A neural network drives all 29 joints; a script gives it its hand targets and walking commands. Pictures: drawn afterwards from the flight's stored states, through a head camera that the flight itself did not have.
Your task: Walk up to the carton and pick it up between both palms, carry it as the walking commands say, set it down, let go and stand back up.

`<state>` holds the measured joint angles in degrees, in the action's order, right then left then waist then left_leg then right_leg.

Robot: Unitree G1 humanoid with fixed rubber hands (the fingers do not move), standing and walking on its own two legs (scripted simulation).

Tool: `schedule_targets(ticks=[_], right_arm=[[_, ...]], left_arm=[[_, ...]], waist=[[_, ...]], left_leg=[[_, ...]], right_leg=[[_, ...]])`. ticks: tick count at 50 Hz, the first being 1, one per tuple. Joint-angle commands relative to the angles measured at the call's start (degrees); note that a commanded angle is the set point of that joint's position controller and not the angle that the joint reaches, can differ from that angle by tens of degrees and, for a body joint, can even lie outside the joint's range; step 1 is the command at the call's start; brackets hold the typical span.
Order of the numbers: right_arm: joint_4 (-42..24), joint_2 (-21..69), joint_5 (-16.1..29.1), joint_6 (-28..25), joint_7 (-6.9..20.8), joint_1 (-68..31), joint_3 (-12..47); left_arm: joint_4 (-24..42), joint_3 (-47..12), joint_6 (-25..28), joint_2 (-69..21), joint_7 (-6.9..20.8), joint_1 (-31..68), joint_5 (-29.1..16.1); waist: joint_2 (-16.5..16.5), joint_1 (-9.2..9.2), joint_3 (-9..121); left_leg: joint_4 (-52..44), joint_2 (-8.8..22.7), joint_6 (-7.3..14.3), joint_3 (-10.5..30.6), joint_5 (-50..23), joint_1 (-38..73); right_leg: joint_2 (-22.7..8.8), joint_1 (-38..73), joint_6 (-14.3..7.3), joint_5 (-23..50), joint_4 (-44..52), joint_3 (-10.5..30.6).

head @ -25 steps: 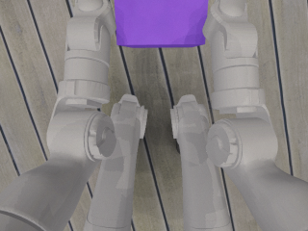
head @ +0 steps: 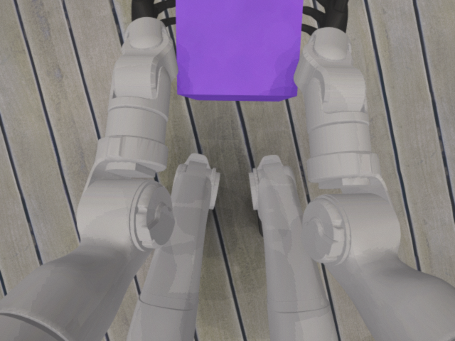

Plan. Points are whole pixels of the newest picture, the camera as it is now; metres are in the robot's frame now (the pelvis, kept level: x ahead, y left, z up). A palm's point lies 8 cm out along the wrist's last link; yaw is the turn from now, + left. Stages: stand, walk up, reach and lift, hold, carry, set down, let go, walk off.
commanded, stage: reach and lift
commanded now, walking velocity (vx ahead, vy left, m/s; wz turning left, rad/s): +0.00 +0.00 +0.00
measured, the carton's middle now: (239, 9) +0.58 +0.00 -0.14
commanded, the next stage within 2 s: none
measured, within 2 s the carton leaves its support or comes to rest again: neither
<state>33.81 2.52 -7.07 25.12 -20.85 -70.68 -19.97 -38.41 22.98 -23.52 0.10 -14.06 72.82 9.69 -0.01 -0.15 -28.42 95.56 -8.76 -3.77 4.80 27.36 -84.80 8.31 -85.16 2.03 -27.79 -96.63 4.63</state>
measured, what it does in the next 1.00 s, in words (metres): rises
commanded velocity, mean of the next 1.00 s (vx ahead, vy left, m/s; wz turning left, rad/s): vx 0.00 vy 0.00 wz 0.00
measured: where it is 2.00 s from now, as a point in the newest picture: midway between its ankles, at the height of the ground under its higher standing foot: (229, 216)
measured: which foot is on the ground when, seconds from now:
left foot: down 0.00-1.00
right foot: down 0.00-1.00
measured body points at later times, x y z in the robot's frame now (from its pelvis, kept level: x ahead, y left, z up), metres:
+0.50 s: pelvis +0.00 +0.00 +0.06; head +0.27 -0.01 +0.41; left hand +0.51 +0.13 +0.00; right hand +0.50 -0.12 +0.00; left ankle +0.15 +0.12 -0.50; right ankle +0.15 -0.11 -0.50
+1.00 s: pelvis +0.06 -0.01 +0.13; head +0.19 -0.01 +0.57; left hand +0.48 +0.12 +0.11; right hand +0.47 -0.12 +0.11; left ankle +0.15 +0.12 -0.50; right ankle +0.14 -0.11 -0.50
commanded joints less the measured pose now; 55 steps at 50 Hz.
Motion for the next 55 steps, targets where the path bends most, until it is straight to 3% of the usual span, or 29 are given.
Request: schedule_targets(ticks=[1,2,3,4,6,8,9,12,15,17,18,20,23,25,26,27,28,29,30,31,35,37,38,39,40,41,42,50,55], right_arm=[[-9.0,62.3,11.2,-4.2,26.2,-50.0,39.1],[-17.8,59.8,13.6,-4.5,25.8,-51.9,43.9],[-3.1,57.7,8.4,-3.0,25.4,-48.2,35.4],[-1.4,60.8,8.4,-3.8,25.8,-46.4,35.2],[-9.8,61.8,13.7,-3.8,25.9,-45.6,41.8],[1.4,62.5,7.0,-2.3,26.1,-40.5,34.5],[-8.5,63.5,10.5,-3.4,26.2,-44.2,38.8],[-0.7,61.9,9.1,-3.1,26.5,-47.9,35.5],[-9.4,65.5,14.2,-4.0,27.0,-44.8,42.2],[-3.9,61.1,9.4,-3.9,27.6,-45.0,36.8],[-14.0,64.5,12.7,-4.2,27.0,-45.3,43.2],[-2.2,59.8,8.5,-2.6,26.3,-45.3,35.2],[-3.9,64.1,12.1,-3.7,27.5,-44.9,39.9],[-11.3,62.5,11.9,-4.1,27.0,-46.4,42.4],[-9.1,63.5,12.6,-3.3,26.4,-44.7,42.5],[1.8,61.8,8.0,-2.7,26.8,-39.9,34.2],[0.3,65.5,8.4,-2.5,27.1,-40.6,36.8],[-0.9,66.2,8.3,-2.8,26.8,-35.9,36.0],[-10.7,64.9,11.3,-4.5,26.9,-40.2,41.6],[-6.1,64.9,9.1,-3.4,26.7,-40.1,38.7],[1.4,66.2,7.3,-4.0,27.4,-35.8,35.5],[-9.0,68.3,10.3,-4.4,26.5,-37.1,41.3],[3.4,65.6,5.2,-3.4,27.4,-31.1,33.1],[7.8,66.1,3.8,-4.3,28.1,-32.6,29.9],[2.9,69.5,6.0,-5.0,27.6,-28.6,32.0],[5.7,69.4,6.0,-4.9,27.2,-25.9,31.4],[12.0,68.3,2.8,-5.4,27.4,-24.0,26.1],[15.2,67.4,-3.3,-7.2,28.2,-15.4,19.2],[11.1,66.6,-3.2,-9.8,27.3,-12.0,21.4]], left_arm=[[3.1,-38.6,0.7,-71.4,21.0,41.1,-13.5],[12.4,-44.7,1.1,-73.3,20.9,43.2,-18.3],[-0.5,-36.7,0.3,-69.3,20.8,42.8,-12.5],[-2.9,-34.1,1.0,-70.2,20.6,37.8,-9.7],[14.3,-45.9,1.9,-69.5,19.9,45.1,-17.5],[5.6,-37.2,1.4,-65.8,20.4,46.1,-12.6],[12.4,-44.7,1.2,-70.9,20.2,46.1,-15.4],[-8.0,-34.6,-0.6,-70.2,20.5,34.8,-9.4],[6.4,-43.5,0.9,-73.2,20.3,35.3,-15.0],[2.8,-38.3,1.1,-69.9,20.9,40.7,-11.4],[16.4,-48.1,1.4,-72.5,20.4,42.8,-17.6],[2.7,-37.9,0.7,-65.2,20.6,42.9,-11.9],[5.1,-42.1,1.0,-71.4,20.7,36.6,-13.8],[6.7,-44.4,0.7,-71.8,20.7,37.0,-15.6],[9.2,-40.8,1.4,-70.8,20.2,38.3,-14.9],[0.7,-34.8,0.7,-66.7,20.6,37.6,-9.4],[2.0,-35.4,1.1,-68.3,21.0,37.6,-10.3],[2.7,-38.5,0.6,-69.8,21.3,33.6,-11.3],[4.3,-39.9,1.2,-71.4,21.2,29.7,-12.5],[-1.7,-37.7,0.5,-73.4,21.9,27.7,-11.6],[-0.5,-35.5,2.0,-71.6,22.0,30.7,-10.4],[10.2,-45.0,2.6,-74.5,21.4,34.9,-15.2],[1.4,-36.1,2.2,-69.5,21.6,30.3,-9.5],[-3.9,-32.3,2.5,-71.8,22.1,32.4,-8.2],[1.0,-37.5,2.6,-76.2,21.2,28.7,-9.9],[-2.5,-34.4,3.4,-73.1,21.4,23.2,-8.7],[-13.0,-29.0,3.2,-73.1,22.0,18.7,-5.1],[-14.5,-19.1,6.5,-70.7,23.5,14.6,-0.2],[-17.2,-19.2,7.8,-73.1,22.8,3.9,1.2]], waist=[[-1.0,0.99,133.8],[-0.8,-1.59,147.3],[-0.2,-3.03,127.2],[0.4,1.59,121.4],[-0.7,-2.95,139.9],[0.4,-0.98,122.9],[-1.9,-3.61,135.2],[0.6,0.58,115.7],[-2.4,0.63,133.7],[-1.6,0.88,123.2],[-2.1,-1.52,143.1],[1.0,-2.31,119.1],[-2.7,1.03,123.7],[0.3,-2.94,134.0],[1.0,1.23,130.4],[-1.9,0.09,114.8],[1.1,2.57,117.2],[-0.2,-0.17,117.9],[-1.7,3.09,123.7],[1.6,-1.2,120.6],[0.0,1.14,109.7],[1.8,-2.48,123.7],[-0.7,0.8,100.7],[0.1,-0.22,92.2],[-4.3,-0.74,102.9],[-1.1,1.79,96.3],[0.6,0.06,80.8],[0.5,0.66,66.6],[0.7,0.44,68.1]], left_leg=[[-11.4,-2.9,1.8,-5.1,-12.7,35.6],[-9.8,-2.7,1.6,-3.8,-20.9,41.6],[-12.9,-1.5,2.4,-3.1,-7.8,30.6],[-13.4,-1.8,2.8,-4.2,-6.9,28.8],[-12.6,-2.2,1.6,-2.4,-19.4,40.8],[-16.0,-1.2,2.2,-3.9,-5.7,33.0],[-16.0,-1.5,2.0,-2.9,-9.5,40.8],[-18.0,-0.5,2.7,-2.7,-1.3,32.6],[-17.8,-2.2,1.4,-3.6,-18.1,44.8],[-20.2,-0.3,2.5,-2.1,-4.9,36.9],[-18.3,-2.2,0.8,-2.6,-15.1,48.8],[-20.0,-0.9,3.1,-2.9,0.9,33.3],[-23.1,-1.0,1.6,-1.5,-9.7,43.7],[-21.9,-1.5,2.3,-1.4,-14.1,46.1],[-22.8,-1.5,3.1,-2.5,-11.5,44.1],[-23.9,-0.3,2.8,-3.6,-1.5,36.7],[-26.0,-0.9,2.8,-3.2,-1.9,37.6],[-28.1,-1.2,2.7,-2.1,-5.9,43.1],[-26.1,-1.2,2.1,-2.8,-13.3,45.6],[-27.4,-1.3,2.7,-2.5,-9.5,45.0],[-28.8,-0.3,3.1,-1.9,-4.2,40.7],[-29.7,-0.9,3.1,-0.1,-16.4,52.5],[-31.2,-0.1,2.5,-1.6,-5.6,41.9],[-32.5,1.1,3.1,-1.2,2.8,36.7],[-35.0,0.1,1.9,-1.7,-9.3,49.6],[-32.9,-0.6,2.3,-1.8,-12.9,45.1],[-34.4,1.0,3.3,-0.8,-4.4,38.1],[-42.2,1.8,3.3,-2.1,-4.1,39.3],[-45.4,1.5,3.6,-0.6,-15.5,46.4]], right_leg=[[1.6,40.5,-1.3,11.3,13.2,-3.9],[2.0,45.6,-1.4,19.3,12.5,-3.9],[0.9,34.4,-1.4,7.0,14.3,-5.3],[0.9,34.3,-1.7,5.8,14.8,-4.0],[1.6,43.5,-0.6,20.2,12.8,-4.7],[1.0,37.8,-1.3,6.0,17.1,-3.8],[1.7,43.3,-1.5,10.2,16.8,-3.9],[0.5,33.7,-1.3,1.3,18.7,-3.3],[1.5,47.6,-1.0,16.9,18.5,-3.8],[0.6,39.2,-2.0,5.7,19.9,-2.9],[1.8,50.6,-2.3,15.4,20.0,-2.7],[0.3,39.5,-2.0,-0.5,23.2,-1.6],[0.8,42.4,-1.9,10.3,22.1,-2.4],[1.5,49.6,-1.2,13.7,22.6,-3.5],[0.9,49.6,-1.5,9.7,24.2,-2.1],[-0.4,41.7,-2.0,-0.6,26.5,-0.8],[0.1,47.7,-1.5,0.7,27.4,-1.0],[1.0,49.0,-1.6,6.8,27.1,-2.4],[0.1,52.9,-1.4,13.2,27.3,0.5],[0.8,52.9,-1.1,9.7,28.1,-2.7],[-0.8,47.6,-2.0,4.6,30.5,0.0],[0.9,56.2,-0.7,17.0,29.9,-2.3],[-0.4,44.9,-2.4,5.6,32.5,-0.3],[-0.9,41.0,-2.6,-1.8,33.1,-0.3],[-0.1,51.7,-2.5,11.3,34.1,-1.1],[0.0,49.6,-1.9,13.5,33.6,-0.7],[-0.6,40.9,-2.0,5.7,33.9,-1.6],[-2.2,50.6,-2.1,4.1,47.4,2.4],[-2.7,54.1,-2.0,18.4,48.9,2.4]])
